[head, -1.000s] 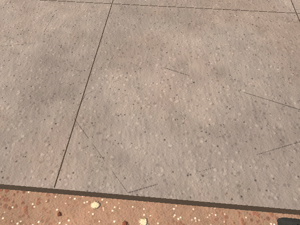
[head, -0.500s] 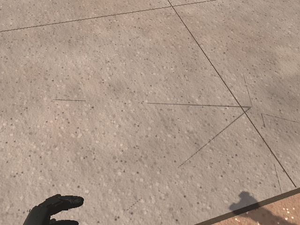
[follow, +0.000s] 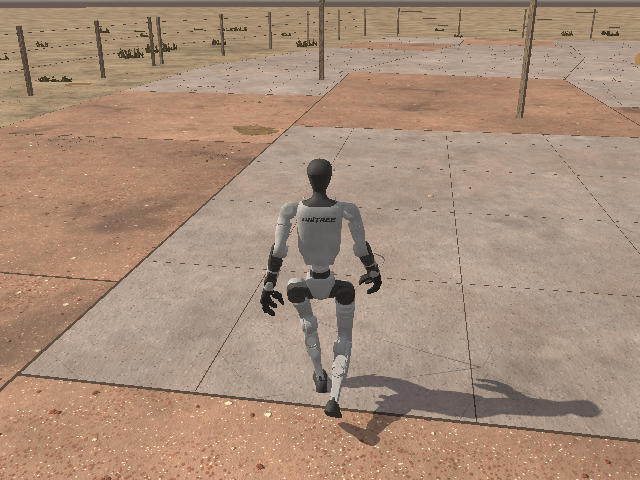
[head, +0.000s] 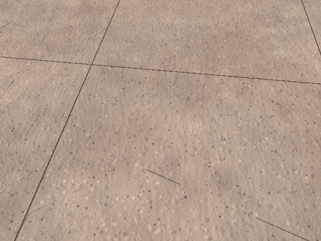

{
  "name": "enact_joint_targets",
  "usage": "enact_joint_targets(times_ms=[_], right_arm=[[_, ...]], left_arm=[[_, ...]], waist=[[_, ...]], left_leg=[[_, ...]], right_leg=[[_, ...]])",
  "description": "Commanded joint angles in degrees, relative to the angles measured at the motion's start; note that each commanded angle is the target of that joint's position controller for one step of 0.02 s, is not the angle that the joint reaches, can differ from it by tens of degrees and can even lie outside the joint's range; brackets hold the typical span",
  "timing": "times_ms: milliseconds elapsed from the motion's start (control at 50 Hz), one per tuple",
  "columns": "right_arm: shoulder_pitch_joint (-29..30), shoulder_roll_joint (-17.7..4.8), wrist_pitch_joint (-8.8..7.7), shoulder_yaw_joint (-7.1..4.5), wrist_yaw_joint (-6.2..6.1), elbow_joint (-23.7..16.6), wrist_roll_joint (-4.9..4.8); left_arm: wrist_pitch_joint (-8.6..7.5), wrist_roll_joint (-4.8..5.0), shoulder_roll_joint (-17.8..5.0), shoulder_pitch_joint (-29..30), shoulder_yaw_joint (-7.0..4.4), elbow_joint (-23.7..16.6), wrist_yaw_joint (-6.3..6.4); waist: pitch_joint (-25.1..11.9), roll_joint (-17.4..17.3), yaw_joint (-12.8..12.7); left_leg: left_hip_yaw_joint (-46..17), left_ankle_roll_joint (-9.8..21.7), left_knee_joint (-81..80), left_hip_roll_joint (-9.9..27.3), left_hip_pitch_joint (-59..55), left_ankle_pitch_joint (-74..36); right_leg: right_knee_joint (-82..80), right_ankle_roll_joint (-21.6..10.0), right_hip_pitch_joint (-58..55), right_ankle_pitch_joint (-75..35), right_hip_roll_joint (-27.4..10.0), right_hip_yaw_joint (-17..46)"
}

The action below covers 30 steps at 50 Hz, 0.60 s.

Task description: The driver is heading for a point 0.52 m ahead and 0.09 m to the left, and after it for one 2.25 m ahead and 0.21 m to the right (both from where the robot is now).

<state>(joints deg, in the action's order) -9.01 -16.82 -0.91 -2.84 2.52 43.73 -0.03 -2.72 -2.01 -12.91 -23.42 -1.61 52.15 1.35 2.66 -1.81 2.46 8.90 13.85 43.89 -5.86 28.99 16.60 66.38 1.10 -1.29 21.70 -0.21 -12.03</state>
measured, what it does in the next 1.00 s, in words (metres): walks ahead: right foot, then left foot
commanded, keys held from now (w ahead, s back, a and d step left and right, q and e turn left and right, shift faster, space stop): w+q+shift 0.34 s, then w+e+shift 0.56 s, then e+shift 0.10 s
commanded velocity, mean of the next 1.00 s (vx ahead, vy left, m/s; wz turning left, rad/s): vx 0.98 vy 0.00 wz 0.10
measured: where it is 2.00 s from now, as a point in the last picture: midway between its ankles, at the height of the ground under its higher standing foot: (126, 102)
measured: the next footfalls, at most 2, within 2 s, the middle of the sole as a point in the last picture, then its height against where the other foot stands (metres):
right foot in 0.36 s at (189, 216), level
left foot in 0.76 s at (108, 175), level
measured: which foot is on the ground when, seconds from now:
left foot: down 0.00-0.38, up 0.40-0.74, down 0.76-1.00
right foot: up 0.00-0.34, down 0.36-0.74, up 0.76-1.00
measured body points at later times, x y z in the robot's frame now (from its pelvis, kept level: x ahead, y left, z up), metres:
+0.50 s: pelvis +0.46 -0.02 +0.04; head +0.49 -0.01 +0.49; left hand +0.44 +0.28 -0.07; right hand +0.68 -0.26 -0.06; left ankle +0.30 +0.02 -0.58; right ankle +0.55 -0.13 -0.69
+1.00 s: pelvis +0.87 +0.12 +0.04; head +0.90 +0.13 +0.49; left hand +1.03 +0.42 -0.05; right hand +0.90 -0.17 -0.07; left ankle +0.75 +0.22 -0.69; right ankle +0.98 +0.03 -0.62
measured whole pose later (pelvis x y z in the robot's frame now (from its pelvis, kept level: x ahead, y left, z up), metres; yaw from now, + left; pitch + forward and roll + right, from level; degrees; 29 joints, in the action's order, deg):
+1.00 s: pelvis +0.87 +0.12 +0.04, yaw +4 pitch +2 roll +2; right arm -23.4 -17.8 -6.0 -3.0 -0.5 48.5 0.9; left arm -0.3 -1.8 -20.2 -7.7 -4.6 40.0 -3.3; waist 0.3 2.9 2.4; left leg 10.0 -0.8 18.6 0.7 0.2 20.1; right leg 61.4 -3.7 42.3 9.6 -3.1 -2.6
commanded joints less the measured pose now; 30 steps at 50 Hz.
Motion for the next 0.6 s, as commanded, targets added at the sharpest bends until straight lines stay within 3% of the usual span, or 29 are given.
enact_joint_targets(times_ms=[20, 40, 60, 80, 120, 160, 200, 240, 280, 320, 340, 360, 380, 400, 420, 440, 460, 480, 500, 540, 560, 600], right_arm=[[-16.28, -14.54, 1.10, -4.77, -1.80, 2.20, 1.26], [-14.63, -10.24, 0.69, -3.90, -2.17, 2.40, 1.67], [-11.99, -8.97, 0.03, -3.41, -2.25, 2.73, 1.39], [-10.98, -9.62, -1.21, -3.28, -2.68, 1.94, 1.11], [-9.98, -8.21, -3.20, -2.49, -2.75, 1.92, 0.51], [-10.65, -9.63, -4.28, -3.00, -2.68, 1.61, 0.60], [-12.64, -9.67, -4.39, -3.45, -2.14, 2.13, 0.19], [-15.12, -10.39, -4.31, -4.00, -1.47, 2.58, -0.32], [-15.57, -11.00, -4.12, -4.40, -1.49, 2.57, -0.15], [-14.08, -12.78, -4.10, -4.87, -1.88, 2.02, 0.21], [-11.62, -14.95, -4.17, -5.26, -1.77, 1.51, 0.62], [-8.02, -14.18, -4.69, -4.89, -1.68, 1.00, 1.30], [-7.39, -4.97, -5.54, -2.43, -1.99, -0.38, 1.91], [-18.51, 0.68, -5.79, -0.31, -1.20, -2.58, -1.21], [-16.83, -3.29, -4.79, -0.01, -1.83, -0.18, 0.70], [-10.47, -5.46, -4.29, -0.34, -1.30, -0.73, 1.80], [-5.43, -5.59, -4.35, -0.17, -0.84, -2.31, 2.56], [-1.35, -4.75, -4.24, 0.14, -0.32, -4.50, 3.54], [-0.59, -3.46, -3.88, 0.79, 0.14, -5.82, 4.16], [2.71, -2.58, -3.55, 1.82, 0.32, -8.48, 4.86], [5.07, -2.63, -3.63, 2.36, 0.55, -10.06, 4.95], [9.94, -2.23, -4.12, 3.73, 1.52, -12.65, 3.78]], left_arm=[[-4.53, -0.69, -6.09, 9.88, 0.36, -16.67, -1.04], [-5.10, -0.64, -8.86, 11.48, -0.05, -15.89, -1.22], [-4.59, -1.56, -8.72, 13.29, -0.01, -15.52, -1.08], [-3.44, -2.39, -8.28, 11.93, 0.41, -15.55, -1.02], [-0.97, -2.71, -7.44, 13.94, 1.00, -16.26, -1.21], [-0.58, -1.99, -6.90, 20.82, 1.54, -19.12, -1.90], [-0.69, -0.51, -4.94, 26.24, 2.39, -21.28, -2.38], [-0.81, 0.51, -4.78, 28.45, 2.52, -22.42, -2.35], [-1.12, 0.75, -6.24, 28.84, 2.09, -23.20, -2.06], [-1.52, 0.74, -10.17, 21.83, 0.46, -21.37, -1.17], [-1.84, 1.06, -13.16, 12.78, -0.97, -19.28, -0.45], [-1.96, 0.68, -15.71, -1.46, -2.44, -15.43, 0.52], [-2.37, -1.15, -18.65, -13.02, -3.46, -12.55, 1.51], [-2.33, -2.48, -23.06, -6.16, -4.32, -12.18, 0.55], [-1.98, -1.72, -16.72, 2.26, -4.09, -13.80, -0.53], [-1.87, -0.86, -11.68, 5.36, -3.23, -14.03, -1.20], [-1.90, -0.81, -10.05, 4.63, -2.93, -12.27, -1.56], [-2.16, -0.53, -8.82, 2.25, -2.38, -9.86, -1.62], [-2.47, -0.23, -8.20, 0.61, -2.04, -7.73, -1.72], [-3.04, 1.05, -8.10, -2.42, -1.98, -5.53, -1.78], [-3.19, 1.20, -8.91, -2.62, -2.24, -5.46, -1.57], [-3.13, 0.91, -10.99, 0.26, -3.14, -6.48, -1.28]], waist=[[-10.64, -4.50, 2.70], [-2.28, 4.31, 0.37], [1.48, 8.37, -2.32], [2.52, 7.58, -4.46], [4.60, 8.84, -5.95], [5.61, 7.53, -3.76], [4.59, 4.56, -0.58], [1.58, 1.62, 2.33], [-0.12, -0.63, 2.86], [-5.42, -1.44, -0.68], [-10.65, -1.54, -6.43], [-16.68, -0.85, -14.45], [-21.90, 9.89, -16.69], [-25.19, 30.76, -5.79], [-15.90, 18.68, -4.69], [-10.18, 8.26, -5.37], [-6.50, 2.96, -5.60], [-4.82, 2.75, -5.09], [-3.29, 5.72, -3.62], [-1.07, 6.81, -2.80], [-0.14, 6.15, -2.58], [1.41, 5.66, -1.75]], left_leg=[[-55.86, 15.74, -28.10, 19.75, -44.33, 11.20], [-55.11, 12.40, -33.16, 19.42, -34.75, 16.86], [-49.58, 9.50, -33.50, 16.52, -26.28, 13.19], [-45.94, 9.17, -32.98, 14.78, -20.18, 7.18], [-38.03, 7.74, -34.41, 9.79, -8.03, 2.10], [-32.67, 6.74, -35.73, 6.25, -3.94, -6.42], [-29.22, 3.71, -33.94, 3.51, -5.89, -15.45], [-29.56, 1.49, -32.38, 3.98, -11.77, -24.07], [-30.67, -0.29, -29.15, 5.33, -17.70, -30.33], [-31.62, -3.17, -19.63, 5.47, -22.34, -43.46], [-31.27, -4.44, -8.72, 5.10, -21.79, -46.88], [-28.14, -5.21, 5.65, 4.07, -17.10, -44.63], [-24.30, -5.17, 26.69, 0.77, -7.31, -12.71], [-19.99, -7.60, 37.27, -5.52, 7.60, 10.69], [-18.92, -6.43, 39.90, 0.52, 14.42, 5.28], [-17.36, -7.09, 37.65, 2.84, 14.56, 0.80], [-17.03, -7.65, 33.95, 3.99, 12.98, -0.12], [-17.03, -7.93, 30.22, 5.23, 11.99, 0.74], [-16.14, -8.62, 27.37, 6.65, 12.15, 1.92], [-14.33, -10.45, 21.61, 8.74, 14.64, 4.23], [-13.53, -11.52, 17.40, 9.69, 14.92, 2.66], [-11.58, -13.20, 2.59, 9.68, 4.95, -4.75]], right_leg=[[30.85, -1.21, 52.48, 4.80, 1.52, 18.09], [24.31, -1.17, 52.03, 0.78, -1.28, 18.24], [19.51, -0.63, 48.38, -0.47, -3.24, 17.90], [15.28, 0.61, 45.02, -0.85, -4.59, 18.15], [5.08, 3.18, 38.33, -1.76, -7.18, 16.67], [-7.78, 4.34, 34.56, -9.16, -7.42, 13.88], [-20.57, 3.51, 30.62, -20.33, -5.84, 12.52], [-28.08, 2.15, 27.57, -26.90, -3.07, 11.18], [-33.72, 1.04, 24.93, -26.82, -1.41, 11.92], [-36.47, 0.13, 15.09, -21.03, 1.66, 12.82], [-35.68, -0.41, 5.63, -15.94, 1.80, 13.07], [-33.33, -1.45, -6.83, -12.21, -0.92, 12.34], [-34.43, -2.40, -17.24, 8.08, -12.64, 25.93], [-52.49, -9.78, -20.71, 19.11, -23.92, 65.57], [-53.99, -13.10, -14.39, 28.43, -21.98, 67.15], [-52.51, -13.76, -7.62, 22.60, -18.92, 56.05], [-52.28, -13.40, -1.18, 12.35, -15.98, 48.27], [-52.14, -12.68, 2.53, 6.14, -13.25, 42.88], [-52.54, -12.82, 4.74, 2.33, -11.63, 40.15], [-54.33, -14.08, 6.50, -4.60, -10.41, 38.84], [-55.96, -14.79, 8.38, -6.43, -10.49, 38.08], [-59.41, -13.66, 18.19, -8.42, -7.79, 32.47]])
Keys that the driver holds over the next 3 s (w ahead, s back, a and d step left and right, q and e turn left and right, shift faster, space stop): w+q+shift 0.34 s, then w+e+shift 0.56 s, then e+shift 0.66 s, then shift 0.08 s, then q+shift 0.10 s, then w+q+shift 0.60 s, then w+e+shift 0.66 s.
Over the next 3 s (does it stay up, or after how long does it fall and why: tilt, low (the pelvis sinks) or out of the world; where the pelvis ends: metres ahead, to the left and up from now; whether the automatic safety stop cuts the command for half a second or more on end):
stays up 2.02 0.08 0.03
